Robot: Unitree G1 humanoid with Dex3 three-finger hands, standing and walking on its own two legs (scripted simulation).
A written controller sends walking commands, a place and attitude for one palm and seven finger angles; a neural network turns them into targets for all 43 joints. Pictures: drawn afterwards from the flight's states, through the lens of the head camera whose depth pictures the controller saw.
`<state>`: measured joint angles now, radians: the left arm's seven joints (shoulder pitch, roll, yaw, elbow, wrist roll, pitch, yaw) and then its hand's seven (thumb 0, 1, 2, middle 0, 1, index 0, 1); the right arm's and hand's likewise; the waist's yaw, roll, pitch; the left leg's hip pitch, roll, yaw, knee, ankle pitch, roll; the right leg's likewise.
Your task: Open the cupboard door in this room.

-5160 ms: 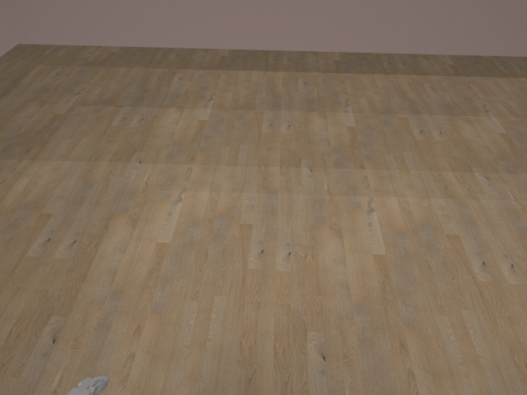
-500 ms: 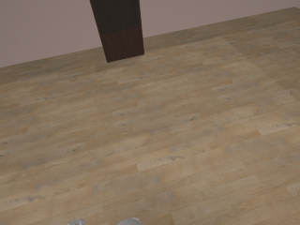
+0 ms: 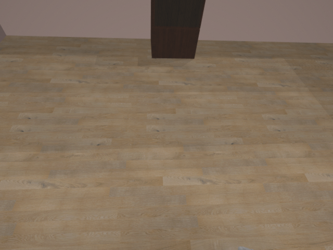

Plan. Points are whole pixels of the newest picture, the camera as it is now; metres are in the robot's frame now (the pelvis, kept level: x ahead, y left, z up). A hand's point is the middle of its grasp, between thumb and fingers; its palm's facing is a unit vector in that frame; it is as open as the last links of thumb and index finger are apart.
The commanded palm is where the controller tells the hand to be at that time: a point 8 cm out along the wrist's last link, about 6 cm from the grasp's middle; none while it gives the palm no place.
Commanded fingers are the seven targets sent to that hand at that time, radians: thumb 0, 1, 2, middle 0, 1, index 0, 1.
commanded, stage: turn or walk to find it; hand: left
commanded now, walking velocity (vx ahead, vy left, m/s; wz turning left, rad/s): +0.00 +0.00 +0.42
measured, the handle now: out of the picture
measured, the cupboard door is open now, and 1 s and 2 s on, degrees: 0 0 0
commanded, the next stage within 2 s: stand and wait in 0.56 s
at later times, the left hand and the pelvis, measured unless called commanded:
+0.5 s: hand out of the picture +0.00 +0.16 -0.14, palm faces +0.19 -0.94 -0.29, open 7.3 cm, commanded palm none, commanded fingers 0.00 0.90 0.90 -0.20 -0.30 -0.20 -0.30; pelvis -0.04 -0.04 +0.00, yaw +11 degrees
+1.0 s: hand out of the picture -0.14 +0.18 -0.17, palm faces +0.33 -0.92 -0.21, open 7.4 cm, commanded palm none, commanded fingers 0.00 0.90 0.90 -0.20 -0.30 -0.20 -0.30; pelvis -0.08 +0.00 +0.01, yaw +16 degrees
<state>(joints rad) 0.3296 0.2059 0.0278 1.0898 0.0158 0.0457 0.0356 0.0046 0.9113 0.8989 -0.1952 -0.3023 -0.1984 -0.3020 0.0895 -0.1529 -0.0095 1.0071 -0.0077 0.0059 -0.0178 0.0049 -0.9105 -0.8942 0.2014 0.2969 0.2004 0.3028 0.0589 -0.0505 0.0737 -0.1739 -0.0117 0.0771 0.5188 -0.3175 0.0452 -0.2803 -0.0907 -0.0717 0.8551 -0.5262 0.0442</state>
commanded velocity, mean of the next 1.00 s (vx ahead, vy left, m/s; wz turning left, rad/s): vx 0.00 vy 0.00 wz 0.29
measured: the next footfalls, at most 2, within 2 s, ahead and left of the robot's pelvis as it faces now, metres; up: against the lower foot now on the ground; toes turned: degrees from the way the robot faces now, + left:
right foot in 0.32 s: +0.02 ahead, -0.13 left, +0.00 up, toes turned +1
left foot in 0.78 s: -0.07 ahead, +0.11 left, +0.00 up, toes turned +19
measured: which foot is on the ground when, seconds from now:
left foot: down 0.00-0.34, up 0.36-0.76, down 0.78-1.00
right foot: up 0.00-0.30, down 0.32-0.78, up 0.80-1.00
